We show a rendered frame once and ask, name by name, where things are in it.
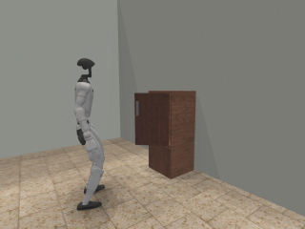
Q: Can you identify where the robot right upper arm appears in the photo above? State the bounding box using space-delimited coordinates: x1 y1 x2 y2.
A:
74 82 91 114

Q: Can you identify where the robot right thigh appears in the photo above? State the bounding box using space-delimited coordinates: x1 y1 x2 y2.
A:
78 131 104 174

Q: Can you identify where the robot right hand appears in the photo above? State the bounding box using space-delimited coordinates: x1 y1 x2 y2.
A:
85 139 101 161

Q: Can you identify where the handle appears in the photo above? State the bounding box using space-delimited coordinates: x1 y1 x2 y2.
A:
136 101 139 116

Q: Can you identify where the right robot foot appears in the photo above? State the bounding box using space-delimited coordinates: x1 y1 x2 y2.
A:
76 200 102 211

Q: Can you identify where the cupboard door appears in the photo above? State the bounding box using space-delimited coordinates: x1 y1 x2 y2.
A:
134 93 170 147

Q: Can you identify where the robot right forearm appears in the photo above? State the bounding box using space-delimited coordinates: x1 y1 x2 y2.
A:
75 108 92 141

